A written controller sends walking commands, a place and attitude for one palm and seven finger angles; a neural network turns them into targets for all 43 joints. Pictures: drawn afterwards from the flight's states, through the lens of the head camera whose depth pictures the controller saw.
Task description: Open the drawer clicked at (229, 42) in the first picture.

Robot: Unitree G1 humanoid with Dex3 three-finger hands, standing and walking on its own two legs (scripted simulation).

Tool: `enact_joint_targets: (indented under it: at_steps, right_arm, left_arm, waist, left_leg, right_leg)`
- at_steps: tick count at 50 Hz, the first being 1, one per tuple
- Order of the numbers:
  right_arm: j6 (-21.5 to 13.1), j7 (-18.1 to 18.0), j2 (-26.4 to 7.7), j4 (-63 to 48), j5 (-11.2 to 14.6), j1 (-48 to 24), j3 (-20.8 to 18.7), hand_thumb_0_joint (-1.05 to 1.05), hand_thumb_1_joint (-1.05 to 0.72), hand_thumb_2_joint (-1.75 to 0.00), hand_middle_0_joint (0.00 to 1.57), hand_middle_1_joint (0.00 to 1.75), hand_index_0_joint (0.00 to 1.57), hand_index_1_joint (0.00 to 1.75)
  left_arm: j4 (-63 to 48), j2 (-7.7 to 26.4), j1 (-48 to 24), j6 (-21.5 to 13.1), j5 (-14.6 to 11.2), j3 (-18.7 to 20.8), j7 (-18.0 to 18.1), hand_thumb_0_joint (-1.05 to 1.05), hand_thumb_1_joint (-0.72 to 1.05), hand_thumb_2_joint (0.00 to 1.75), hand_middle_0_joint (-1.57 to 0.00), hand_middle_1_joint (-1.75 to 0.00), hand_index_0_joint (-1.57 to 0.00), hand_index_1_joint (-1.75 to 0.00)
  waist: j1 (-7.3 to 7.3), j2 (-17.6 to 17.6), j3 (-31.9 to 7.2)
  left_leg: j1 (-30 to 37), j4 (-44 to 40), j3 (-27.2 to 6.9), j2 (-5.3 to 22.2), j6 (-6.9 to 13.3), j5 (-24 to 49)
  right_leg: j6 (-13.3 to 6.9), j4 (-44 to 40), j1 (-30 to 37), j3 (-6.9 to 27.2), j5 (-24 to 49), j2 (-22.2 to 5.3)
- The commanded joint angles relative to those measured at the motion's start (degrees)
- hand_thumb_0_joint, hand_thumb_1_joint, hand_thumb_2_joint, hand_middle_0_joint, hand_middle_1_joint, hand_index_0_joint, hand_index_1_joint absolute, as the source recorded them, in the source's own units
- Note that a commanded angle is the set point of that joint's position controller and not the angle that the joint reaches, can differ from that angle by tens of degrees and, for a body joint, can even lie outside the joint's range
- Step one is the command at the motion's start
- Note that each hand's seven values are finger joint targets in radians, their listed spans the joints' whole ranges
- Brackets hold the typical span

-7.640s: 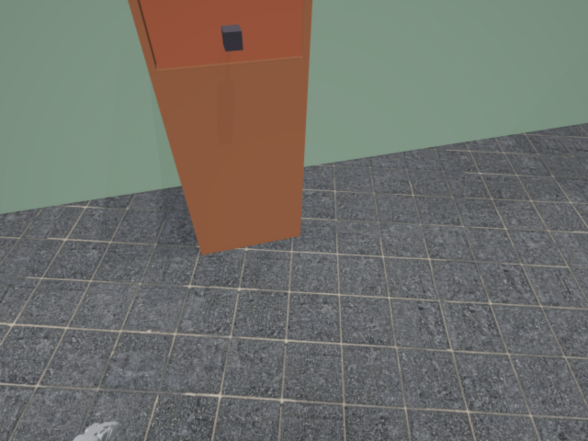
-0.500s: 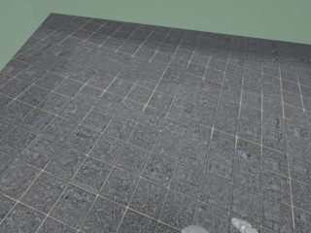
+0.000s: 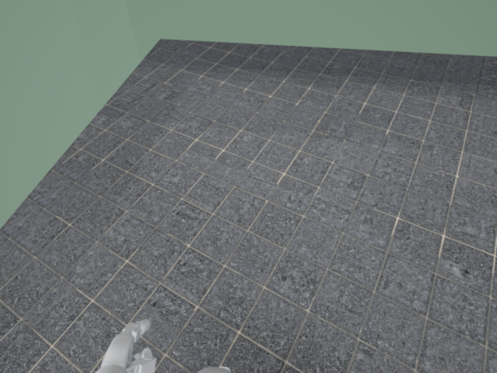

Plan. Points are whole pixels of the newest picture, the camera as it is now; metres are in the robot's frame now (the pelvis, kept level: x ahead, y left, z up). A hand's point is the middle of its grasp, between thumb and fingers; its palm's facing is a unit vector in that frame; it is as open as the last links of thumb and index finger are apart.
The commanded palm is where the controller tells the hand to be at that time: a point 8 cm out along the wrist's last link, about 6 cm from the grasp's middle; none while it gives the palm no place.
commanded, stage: turn to face it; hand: left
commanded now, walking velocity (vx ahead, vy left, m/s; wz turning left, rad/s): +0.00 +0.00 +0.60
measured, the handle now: out of the picture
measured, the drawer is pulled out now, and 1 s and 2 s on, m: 0.00 0.00 0.00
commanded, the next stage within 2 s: none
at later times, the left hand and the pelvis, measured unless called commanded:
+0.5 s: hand out of the picture -0.07 +0.28 -0.19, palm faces +0.36 -0.90 -0.25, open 7.4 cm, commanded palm none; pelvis -0.01 +0.06 -0.01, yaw +18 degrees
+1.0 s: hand out of the picture +0.04 +0.29 -0.13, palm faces +0.54 -0.80 -0.26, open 7.4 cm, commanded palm none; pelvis +0.01 +0.03 +0.00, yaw +35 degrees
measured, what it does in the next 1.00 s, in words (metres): steps on the spot, turning left: left foot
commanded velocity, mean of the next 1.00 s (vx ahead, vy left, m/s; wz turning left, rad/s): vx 0.00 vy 0.00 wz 0.60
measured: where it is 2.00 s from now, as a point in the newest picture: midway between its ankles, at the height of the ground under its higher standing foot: outside the picture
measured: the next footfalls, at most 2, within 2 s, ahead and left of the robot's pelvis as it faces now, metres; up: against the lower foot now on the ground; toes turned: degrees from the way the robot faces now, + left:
left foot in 0.38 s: -0.01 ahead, +0.15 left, +0.00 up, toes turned +21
right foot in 1.02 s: +0.11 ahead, -0.05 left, +0.00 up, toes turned +37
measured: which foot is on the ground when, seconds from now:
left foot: up 0.00-0.36, down 0.38-1.00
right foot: down 0.00-0.40, up 0.42-1.00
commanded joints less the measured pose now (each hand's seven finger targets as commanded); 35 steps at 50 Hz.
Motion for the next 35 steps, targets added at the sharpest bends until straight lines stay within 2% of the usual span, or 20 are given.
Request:
enact_joint_targets:
  at_steps: [1, 2, 3, 4, 7, 11, 14, 15, 17, 18, 19, 20, 21, 22, 24, 25, 26, 28, 29, 35]
  right_arm:
    - [-0.24, 0.86, -4.94, -4.08, -0.54, 0.24, -1.26, 0.0, -0.9, -0.9, 0.2, 0.3, 0.2, 0.3]
    - [-0.04, 1.06, -4.75, -4.13, -0.49, -0.29, -1.16, 0.0, -0.9, -0.9, 0.2, 0.3, 0.2, 0.3]
    - [0.06, 1.24, -4.69, -4.2, -0.41, -0.83, -1.12, 0.0, -0.9, -0.9, 0.2, 0.3, 0.2, 0.3]
    - [0.2, 1.34, -4.42, -4.3, -0.49, -1.54, -1.03, 0.0, -0.9, -0.9, 0.2, 0.3, 0.2, 0.3]
    - [0.41, 1.38, -4.71, -5.14, -0.47, -5.24, -0.85, 0.0, -0.9, -0.9, 0.2, 0.3, 0.2, 0.3]
    - [-0.05, 1.5, -3.79, -6.59, -0.1, -10.28, -0.05, 0.0, -0.9, -0.9, 0.2, 0.3, 0.2, 0.3]
    - [-0.95, 1.53, -3.15, -7.69, 0.3, -12.32, 0.73, 0.0, -0.9, -0.9, 0.2, 0.3, 0.2, 0.3]
    - [-1.25, 1.47, -3.1, -7.9, 0.4, -12.09, 0.84, 0.0, -0.9, -0.9, 0.2, 0.3, 0.2, 0.3]
    - [-1.87, 1.24, -4.09, -7.42, 0.27, -9.07, 0.8, 0.0, -0.9, -0.9, 0.2, 0.3, 0.2, 0.3]
    - [-2.35, 1.31, -6.02, -6.76, 0.16, -5.83, 0.32, 0.0, -0.9, -0.9, 0.2, 0.3, 0.2, 0.3]
    - [-3.12, 1.03, -12.17, -6.34, -0.21, -2.13, -1.18, 0.0, -0.9, -0.9, 0.2, 0.3, 0.2, 0.3]
    - [-3.18, 0.47, -17.93, -5.68, 0.24, 1.91, -2.42, 0.0, -0.9, -0.9, 0.2, 0.3, 0.2, 0.3]
    - [-2.72, 0.2, -17.35, -4.47, 0.32, 3.12, -2.18, 0.0, -0.9, -0.9, 0.2, 0.3, 0.2, 0.3]
    - [-3.04, -0.53, -14.73, -4.57, 0.08, 1.33, -1.62, 0.0, -0.9, -0.9, 0.2, 0.3, 0.2, 0.3]
    - [-3.14, -1.23, -11.71, -6.49, -0.15, -4.43, -0.47, 0.0, -0.9, -0.9, 0.2, 0.3, 0.2, 0.3]
    - [-3.27, -1.16, -10.99, -6.98, -0.11, -6.55, 0.02, 0.0, -0.9, -0.9, 0.2, 0.3, 0.2, 0.3]
    - [-3.46, -1.14, -10.62, -7.3, 0.0, -7.06, 0.22, 0.0, -0.9, -0.9, 0.2, 0.3, 0.2, 0.3]
    - [-3.6, -1.08, -10.21, -7.38, 0.2, -6.97, 0.33, 0.0, -0.9, -0.9, 0.2, 0.3, 0.2, 0.3]
    - [-3.64, -1.08, -10.1, -7.21, 0.13, -6.3, 0.37, 0.0, -0.9, -0.9, 0.2, 0.3, 0.2, 0.3]
    - [-3.37, -0.96, -9.84, -6.75, -0.18, -3.53, -0.22, 0.0, -0.9, -0.9, 0.2, 0.3, 0.2, 0.3]
  left_arm:
    - [-4.21, 9.77, -0.69, -1.0, 0.37, 2.73, 0.79, 0.0, 0.9, 0.9, -0.2, -0.3, -0.2, -0.3]
    - [-3.73, 9.62, 0.37, -1.11, 0.45, 2.69, 0.68, 0.0, 0.9, 0.9, -0.2, -0.3, -0.2, -0.3]
    - [-3.34, 9.66, 1.24, -1.14, 0.57, 2.77, 0.7, 0.0, 0.9, 0.9, -0.2, -0.3, -0.2, -0.3]
    - [-3.08, 9.93, 2.66, -1.21, 0.64, 2.79, 0.69, 0.0, 0.9, 0.9, -0.2, -0.3, -0.2, -0.3]
    - [-1.71, 10.79, 6.39, -1.08, 0.84, 3.14, 0.69, 0.0, 0.9, 0.9, -0.2, -0.3, -0.2, -0.3]
    - [-0.65, 12.69, 8.89, -0.87, 1.48, 3.84, 0.7, 0.0, 0.9, 0.9, -0.2, -0.3, -0.2, -0.3]
    - [0.11, 14.42, 10.55, -0.5, 1.76, 4.56, 0.52, 0.0, 0.9, 0.9, -0.2, -0.3, -0.2, -0.3]
    - [0.28, 14.9, 10.76, -0.37, 1.78, 4.67, 0.44, 0.0, 0.9, 0.9, -0.2, -0.3, -0.2, -0.3]
    - [0.79, 15.14, 10.62, -0.1, 1.41, 4.9, 0.22, 0.0, 0.9, 0.9, -0.2, -0.3, -0.2, -0.3]
    - [0.83, 14.5, 10.29, 0.15, 0.92, 4.78, 0.08, 0.0, 0.9, 0.9, -0.2, -0.3, -0.2, -0.3]
    - [-0.61, 11.73, 11.32, 0.39, 0.41, 4.5, -0.17, 0.0, 0.9, 0.9, -0.2, -0.3, -0.2, -0.3]
    - [-3.12, 8.17, 8.73, 0.59, 0.38, 3.09, -0.36, 0.0, 0.9, 0.9, -0.2, -0.3, -0.2, -0.3]
    - [-3.18, 9.95, 6.9, 1.26, 0.75, 3.27, -0.04, 0.0, 0.9, 0.9, -0.2, -0.3, -0.2, -0.3]
    - [-2.33, 9.37, 4.97, 1.61, 0.98, 3.25, 0.23, 0.0, 0.9, 0.9, -0.2, -0.3, -0.2, -0.3]
    - [-1.06, 10.02, 4.46, 1.25, 0.76, 3.74, -0.28, 0.0, 0.9, 0.9, -0.2, -0.3, -0.2, -0.3]
    - [-0.24, 10.21, 5.97, 1.29, 0.72, 3.88, -0.54, 0.0, 0.9, 0.9, -0.2, -0.3, -0.2, -0.3]
    - [0.37, 10.18, 7.19, 1.29, 0.75, 3.88, -0.71, 0.0, 0.9, 0.9, -0.2, -0.3, -0.2, -0.3]
    - [0.91, 10.43, 7.59, 1.45, 0.78, 3.99, -0.82, 0.0, 0.9, 0.9, -0.2, -0.3, -0.2, -0.3]
    - [0.83, 10.26, 7.56, 1.55, 0.79, 4.03, -0.72, 0.0, 0.9, 0.9, -0.2, -0.3, -0.2, -0.3]
    - [-1.3, 9.97, 3.04, 1.39, 0.65, 3.89, -0.2, 0.0, 0.9, 0.9, -0.2, -0.3, -0.2, -0.3]
  waist:
    - [1.47, -13.43, -0.88]
    - [1.79, -14.51, -0.25]
    - [2.0, -13.82, 0.08]
    - [2.57, -14.62, -0.08]
    - [4.16, -15.3, -0.32]
    - [5.5, -14.65, -1.43]
    - [6.75, -16.44, -3.35]
    - [6.76, -16.68, -4.2]
    - [5.02, -15.6, -6.86]
    - [3.03, -10.52, -8.94]
    - [0.87, 4.08, -12.96]
    - [-1.05, 16.26, -14.22]
    - [-1.14, 9.26, -14.59]
    - [-0.96, 9.87, -11.72]
    - [1.18, 7.16, -7.16]
    - [2.71, 5.99, -5.77]
    - [3.3, 5.65, -6.1]
    - [3.77, 4.82, -5.11]
    - [3.77, 4.8, -4.79]
    - [2.6, 3.79, -3.87]
  left_leg:
    - [-8.33, 19.13, 2.97, 6.1, -2.06, 5.33]
    - [-8.4, 19.6, 3.7, 6.27, -2.36, 6.67]
    - [-8.29, 19.18, 4.12, 6.55, -2.58, 7.74]
    - [-8.63, 18.46, 4.6, 6.72, -2.91, 8.26]
    - [-9.23, 14.91, 5.6, 7.44, -3.38, 7.15]
    - [-6.03, 3.42, 8.32, 7.9, -3.29, 3.1]
    - [-0.66, -6.74, 11.06, 7.34, -2.23, 1.4]
    - [1.26, -9.76, 11.85, 6.62, -1.75, 1.65]
    - [7.27, -19.96, 13.09, 5.84, -0.96, 8.38]
    - [15.17, -28.42, 11.41, 6.54, -0.31, 16.69]
    - [27.6, -31.91, -2.57, 17.46, 4.08, 32.33]
    - [31.76, -30.99, -18.03, 29.86, 11.3, 60.72]
    - [30.03, -29.0, -13.14, 31.18, 14.33, 60.65]
    - [27.59, -29.89, -10.9, 26.87, 12.59, 59.45]
    - [22.39, -30.0, -7.37, 21.9, 10.86, 54.17]
    - [20.87, -30.87, -5.24, 19.93, 9.76, 52.02]
    - [20.85, -31.22, -4.37, 18.59, 9.18, 51.11]
    - [18.86, -32.91, -4.02, 17.01, 8.29, 47.14]
    - [18.38, -33.69, -5.05, 16.93, 8.17, 45.06]
    - [18.16, -34.81, -12.26, 17.53, 10.94, 37.24]
  right_leg:
    - [-4.63, -13.67, 2.16, 6.09, 14.06, -16.37]
    - [-4.24, -13.83, 1.51, 4.27, 13.99, -15.73]
    - [-3.92, -14.0, 1.39, 3.44, 13.15, -15.57]
    - [-3.83, -14.01, 2.49, 2.69, 13.04, -15.47]
    - [-4.79, -13.64, 5.14, 2.16, 13.44, -16.75]
    - [-6.02, -11.14, 7.71, -0.22, 20.25, -18.75]
    - [-6.15, -7.26, 8.33, -1.74, 26.17, -20.19]
    - [-5.77, -5.63, 8.77, -2.35, 28.25, -20.18]
    - [-3.15, -0.14, 8.67, -5.38, 28.8, -19.37]
    - [-0.55, 7.11, 4.83, -7.44, 25.16, -18.14]
    - [3.59, 20.24, -8.14, -9.56, 7.5, -12.47]
    - [6.89, 31.13, -21.02, -5.75, -23.6, -5.88]
    - [5.7, 36.07, -20.3, -0.53, -21.82, -7.16]
    - [5.85, 37.54, -21.77, 0.64, -17.91, -7.51]
    - [6.46, 39.79, -21.6, 2.03, -10.73, -6.91]
    - [6.62, 39.96, -20.46, 1.78, -7.95, -6.54]
    - [6.88, 39.55, -19.83, 1.65, -6.21, -6.11]
    - [7.2, 38.71, -18.41, 1.72, -3.27, -5.6]
    - [7.43, 38.27, -18.3, 2.19, -2.51, -5.42]
    - [7.93, 32.41, -18.82, 3.62, -3.32, -4.6]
